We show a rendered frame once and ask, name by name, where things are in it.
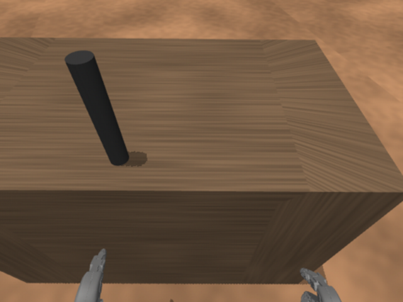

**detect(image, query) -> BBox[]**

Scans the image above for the can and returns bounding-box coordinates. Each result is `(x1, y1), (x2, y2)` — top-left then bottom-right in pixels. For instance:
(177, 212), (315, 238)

(65, 50), (129, 166)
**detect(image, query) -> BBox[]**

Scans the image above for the right robot hand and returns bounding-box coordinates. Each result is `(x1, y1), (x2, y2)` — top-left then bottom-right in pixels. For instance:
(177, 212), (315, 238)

(300, 268), (342, 302)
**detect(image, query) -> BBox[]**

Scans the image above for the left robot hand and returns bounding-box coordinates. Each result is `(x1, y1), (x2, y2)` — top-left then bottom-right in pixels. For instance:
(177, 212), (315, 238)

(74, 249), (106, 302)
